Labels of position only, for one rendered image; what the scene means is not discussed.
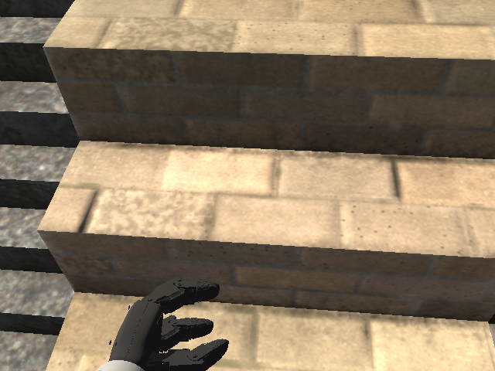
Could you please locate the robot left hand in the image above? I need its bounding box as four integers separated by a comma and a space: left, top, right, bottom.
108, 277, 229, 371

